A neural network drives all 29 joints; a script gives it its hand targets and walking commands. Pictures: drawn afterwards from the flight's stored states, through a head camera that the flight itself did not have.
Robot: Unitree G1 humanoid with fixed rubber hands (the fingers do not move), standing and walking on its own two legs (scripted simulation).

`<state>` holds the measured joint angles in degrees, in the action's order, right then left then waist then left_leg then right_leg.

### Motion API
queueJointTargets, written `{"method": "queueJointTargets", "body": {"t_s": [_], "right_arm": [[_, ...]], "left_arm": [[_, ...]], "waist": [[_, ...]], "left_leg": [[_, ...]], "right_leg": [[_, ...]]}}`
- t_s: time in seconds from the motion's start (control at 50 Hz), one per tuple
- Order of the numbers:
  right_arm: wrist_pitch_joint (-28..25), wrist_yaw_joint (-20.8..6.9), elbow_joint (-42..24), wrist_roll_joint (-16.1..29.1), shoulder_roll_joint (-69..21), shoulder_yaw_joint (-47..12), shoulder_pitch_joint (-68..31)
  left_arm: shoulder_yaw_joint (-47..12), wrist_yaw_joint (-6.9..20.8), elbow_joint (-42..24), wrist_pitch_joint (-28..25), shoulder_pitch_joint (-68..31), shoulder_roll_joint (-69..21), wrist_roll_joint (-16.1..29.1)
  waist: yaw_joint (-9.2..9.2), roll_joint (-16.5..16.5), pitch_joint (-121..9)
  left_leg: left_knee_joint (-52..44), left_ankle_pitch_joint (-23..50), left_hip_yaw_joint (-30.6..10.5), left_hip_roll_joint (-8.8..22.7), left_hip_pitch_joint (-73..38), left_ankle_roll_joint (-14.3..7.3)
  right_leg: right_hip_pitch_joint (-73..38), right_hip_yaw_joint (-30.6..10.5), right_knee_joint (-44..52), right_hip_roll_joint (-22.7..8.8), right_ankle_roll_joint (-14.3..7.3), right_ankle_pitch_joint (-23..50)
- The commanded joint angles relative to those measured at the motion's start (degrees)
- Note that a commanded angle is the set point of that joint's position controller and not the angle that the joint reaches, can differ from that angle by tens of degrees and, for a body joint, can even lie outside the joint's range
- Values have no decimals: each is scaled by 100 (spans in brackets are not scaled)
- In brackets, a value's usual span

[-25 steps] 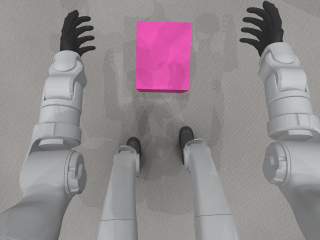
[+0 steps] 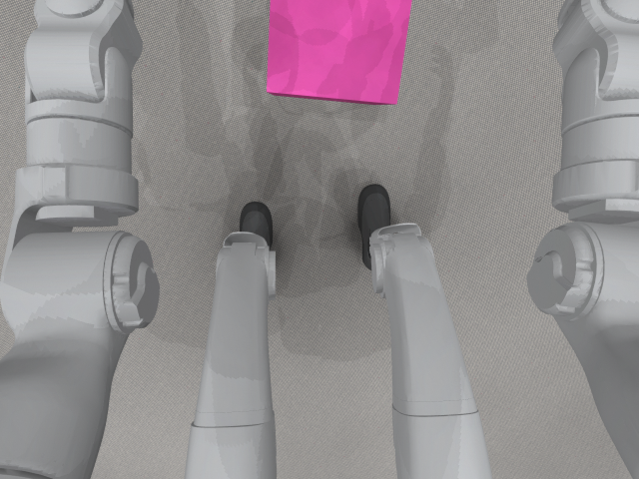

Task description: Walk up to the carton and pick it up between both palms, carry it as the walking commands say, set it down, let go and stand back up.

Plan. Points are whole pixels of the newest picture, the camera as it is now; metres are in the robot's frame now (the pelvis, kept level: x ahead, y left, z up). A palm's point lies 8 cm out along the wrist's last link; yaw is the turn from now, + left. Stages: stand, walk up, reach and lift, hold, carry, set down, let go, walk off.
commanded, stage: reach and lift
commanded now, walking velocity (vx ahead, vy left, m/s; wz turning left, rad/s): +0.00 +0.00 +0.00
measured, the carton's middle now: (335, 20) +0.56 -0.05 -0.56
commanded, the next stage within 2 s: none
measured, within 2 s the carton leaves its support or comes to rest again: neither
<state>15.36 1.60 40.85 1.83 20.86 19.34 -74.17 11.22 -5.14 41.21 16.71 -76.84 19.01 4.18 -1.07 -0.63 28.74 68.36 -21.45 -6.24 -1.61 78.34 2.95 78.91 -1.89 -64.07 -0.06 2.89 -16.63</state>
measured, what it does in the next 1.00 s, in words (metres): lowers itself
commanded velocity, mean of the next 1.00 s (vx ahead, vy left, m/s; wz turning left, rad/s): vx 0.00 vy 0.00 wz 0.00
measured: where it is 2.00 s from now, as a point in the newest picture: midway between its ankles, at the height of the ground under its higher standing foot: (315, 252)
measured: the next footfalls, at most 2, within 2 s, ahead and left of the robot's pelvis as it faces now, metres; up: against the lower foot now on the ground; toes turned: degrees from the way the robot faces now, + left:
none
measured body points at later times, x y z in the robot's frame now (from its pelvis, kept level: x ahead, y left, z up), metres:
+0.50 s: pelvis -0.03 +0.00 -0.16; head +0.36 -0.01 +0.06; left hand +0.56 +0.15 -0.33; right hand +0.53 -0.23 -0.32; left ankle +0.08 +0.14 -0.62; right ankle +0.11 -0.15 -0.62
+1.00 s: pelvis -0.01 -0.01 -0.27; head +0.38 -0.02 -0.06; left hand +0.55 +0.15 -0.48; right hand +0.53 -0.23 -0.47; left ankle +0.08 +0.13 -0.62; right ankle +0.11 -0.14 -0.62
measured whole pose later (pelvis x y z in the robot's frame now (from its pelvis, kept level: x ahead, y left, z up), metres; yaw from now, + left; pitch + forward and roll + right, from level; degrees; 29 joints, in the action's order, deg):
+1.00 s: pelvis -0.01 -0.01 -0.27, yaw +0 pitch +34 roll +0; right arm 7.8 7.8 55.2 11.9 22.3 9.3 -83.1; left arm 5.3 -8.1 55.6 9.3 -85.4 21.9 10.3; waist -2.7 -0.1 30.1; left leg 125.4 -37.8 -4.7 -4.2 122.1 5.4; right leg 125.7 -4.9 -122.4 2.3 4.8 -31.1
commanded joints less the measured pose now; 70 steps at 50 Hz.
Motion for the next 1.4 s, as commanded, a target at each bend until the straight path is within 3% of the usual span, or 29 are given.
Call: {"method": "queueJointTargets", "body": {"t_s": [0.0,0.06,0.12,0.14,0.22,0.24,0.26,0.38,0.42,0.54,0.56,0.58,0.6,0.64,0.68,0.7,0.72,0.84,0.9,0.98,1.0,1.04,1.08,1.14,1.26,1.28,1.3,1.32,1.38], "right_arm": [[-493,-41,-346,20,1165,353,-1953],[-464,27,-590,128,1622,349,-2478],[-348,58,150,185,1459,124,-2165],[-335,84,-191,142,1797,174,-2395],[-210,174,-373,554,1681,-236,-2709],[-172,155,-254,586,1663,-248,-2836],[-199,208,-1007,697,1685,-272,-2784],[-89,553,-1923,804,2085,-409,-3258],[-26,563,-857,786,1761,-459,-2923],[-232,435,32,773,1254,-594,-3085],[-317,437,445,803,1312,-601,-3088],[-429,486,-169,753,1325,-689,-3167],[-484,543,-639,897,1434,-529,-3233],[-530,644,229,812,1450,-533,-2902],[-617,648,-344,717,1610,-493,-2962],[-646,640,398,791,1563,-572,-2804],[-716,639,-249,810,1478,-522,-2929],[-906,680,2,1016,1226,-861,-2851],[-978,651,242,911,1221,-797,-3016],[-1084,604,874,1067,1111,-979,-2790],[-1195,605,112,1147,1139,-910,-3080],[-1279,609,1025,1020,1482,-613,-2961],[-1348,523,1073,1108,1395,-767,-3049],[-1494,394,1556,1000,1288,-760,-3024],[-1597,375,1833,1049,1376,-947,-2886],[-1575,308,1833,1226,1085,-1184,-2790],[-1585,298,1812,1124,1147,-1117,-2682],[-1522,231,2513,1429,755,-1391,-2426],[-1681,330,1672,1177,1202,-934,-2483]], "left_arm": [[-155,-80,-673,-406,-2437,658,-8],[-202,-175,-1116,-255,-2880,1006,108],[-270,-245,-251,-150,-2364,985,173],[-319,-312,-725,-136,-2842,1037,281],[-354,-422,-575,-63,-2869,1149,331],[-432,-397,-567,-16,-3039,1207,446],[-246,-464,-1208,-49,-2810,1177,287],[-299,-656,-2026,62,-3253,1632,615],[-246,-578,-869,27,-2999,1412,522],[-359,-378,-181,-144,-3319,1314,507],[-478,-377,110,-246,-3184,1122,396],[-340,-362,-309,-353,-3002,1270,490],[-308,-454,-968,-420,-3364,1384,370],[-355,-442,-96,-507,-3181,1310,483],[-412,-455,-466,-505,-3042,1249,589],[-310,-397,402,-579,-2761,1332,347],[-505,-413,-300,-607,-3035,1027,646],[-309,-375,62,-890,-2751,1299,425],[-206,-321,340,-1018,-2784,1555,446],[-605,-252,496,-1127,-3154,1283,592],[-640,-258,111,-1165,-2993,1146,666],[-771,-286,633,-1221,-3212,1189,678],[-707,-236,637,-1245,-3178,1249,570],[-947,-125,941,-1289,-3205,908,650],[-966,-180,1120,-1464,-2978,1114,762],[-947,-186,807,-1455,-3141,1040,751],[-857,-180,813,-1493,-2907,1131,710],[-1080,-148,1161,-1473,-2829,945,749],[-1030,-154,1065,-1466,-2460,688,708]], "waist": [[-663,-291,-11266],[-755,-257,-12361],[-375,-451,-11960],[-660,-275,-12077],[-318,-119,-12415],[-553,-60,-12403],[-193,-307,-13332],[-536,277,-13975],[-325,106,-12400],[-395,214,-11279],[-266,-227,-10971],[-199,181,-11470],[-228,-115,-12454],[-243,-78,-11872],[-458,-46,-12348],[-192,-185,-11199],[-532,-3,-11955],[-5,37,-11171],[-94,407,-10571],[-195,33,-10141],[-198,-39,-10778],[-420,-361,-9774],[-211,-399,-9378],[-556,-495,-8648],[-492,-193,-8508],[-114,-318,-8707],[-298,-226,-8699],[-86,-536,-8130],[-548,-403,-8849]], "left_leg": [[135,2072,700,-230,-3403,90],[856,2127,772,-302,-3707,62],[1039,1753,944,-408,-3043,111],[1158,1661,916,-363,-3017,160],[1604,1400,1172,-382,-2593,145],[1678,1319,988,-363,-2679,9],[1844,1776,1130,-424,-3206,87],[2600,1764,1140,-365,-2399,3],[2656,962,1261,-338,-1229,-43],[3104,436,1233,-224,-601,-87],[3181,346,1308,-285,-262,6],[3335,774,1286,-283,-404,-3],[3456,1212,1350,-281,-942,20],[3644,1260,1347,-262,-427,79],[3749,1354,1240,-260,-911,75],[3994,1085,1288,-212,-21,89],[3780,1521,1150,-222,-554,29],[4519,1528,1334,-238,382,66],[4570,1215,1253,-133,1205,-41],[4708,916,1189,-86,813,-9],[4886,1429,1130,-145,353,-11],[4987,1115,1130,-128,544,90],[4918,1234,967,-115,587,68],[5062,1062,864,-128,1008,86],[5318,1801,747,-61,1175,142],[5324,1964,862,-103,1246,158],[5331,1863,801,-104,1122,120],[5217,1742,793,-113,1311,154],[5351,2192,692,-91,1067,105]], "right_leg": [[-2374,796,-455,497,-235,1833],[-2435,875,-1085,509,-183,1785],[-2182,971,-1460,462,-85,1342],[-2204,961,-1488,481,-146,1380],[-2286,926,-1859,452,-175,1208],[-2035,1125,-2208,425,-107,1044],[-2546,1019,-2180,439,-136,1379],[-3046,1048,-3060,402,-26,2059],[-2355,880,-3115,331,-46,1238],[-1096,903,-3513,183,-110,667],[-872,734,-3604,111,-104,579],[-1343,810,-3697,203,-12,995],[-1783,833,-3850,183,-29,1570],[-1330,885,-4106,181,3,1456],[-1476,921,-4167,238,0,1590],[-1073,743,-4331,186,-28,1388],[-1307,964,-4397,233,-6,1829],[-1332,591,-4768,220,-3,2218],[-941,692,-5093,170,74,2014],[-421,663,-5177,78,75,1571],[-465,679,-5224,99,35,1825],[501,640,-5185,73,-1,1331],[592,663,-5337,59,13,1460],[1188,592,-5506,-38,4,1235],[869,501,-5837,63,-7,1961],[761,485,-5893,3,-45,2072],[889,530,-5924,50,-41,1996],[1055,409,-5896,8,-76,1881],[760,538,-6039,97,-23,2316]]}}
